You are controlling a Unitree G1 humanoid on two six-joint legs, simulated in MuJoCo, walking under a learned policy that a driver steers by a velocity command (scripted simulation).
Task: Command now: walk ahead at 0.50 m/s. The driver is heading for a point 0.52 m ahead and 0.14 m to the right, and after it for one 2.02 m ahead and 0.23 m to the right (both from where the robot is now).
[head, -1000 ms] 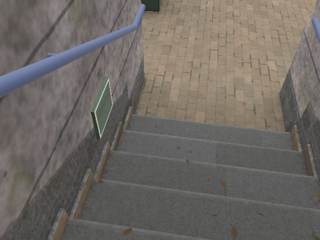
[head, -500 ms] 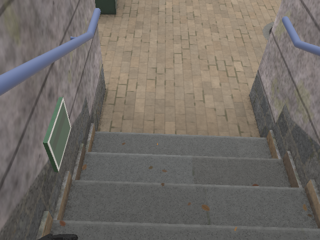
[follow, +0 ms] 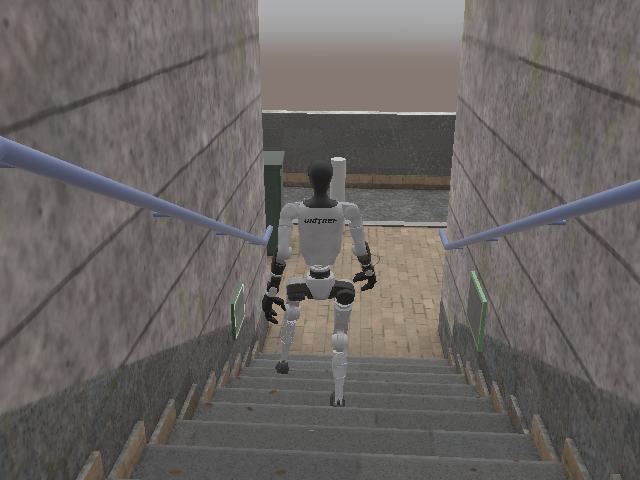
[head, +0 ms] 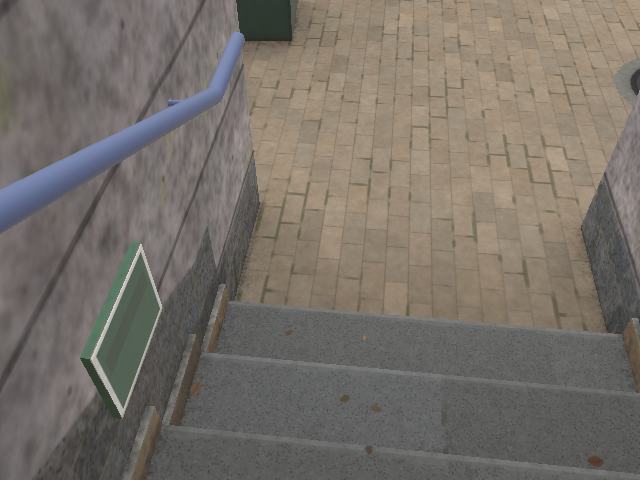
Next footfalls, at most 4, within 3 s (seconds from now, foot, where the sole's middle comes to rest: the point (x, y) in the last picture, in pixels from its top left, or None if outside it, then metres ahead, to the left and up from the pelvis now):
0.20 left None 0.29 0.16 -0.91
0.78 right None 0.59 -0.14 -1.06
1.28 left None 0.64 0.09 -1.06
1.58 right None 0.58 -0.13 -1.06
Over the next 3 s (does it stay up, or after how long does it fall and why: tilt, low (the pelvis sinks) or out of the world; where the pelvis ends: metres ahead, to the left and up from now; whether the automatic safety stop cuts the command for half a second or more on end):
stays up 0.58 -0.04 -0.31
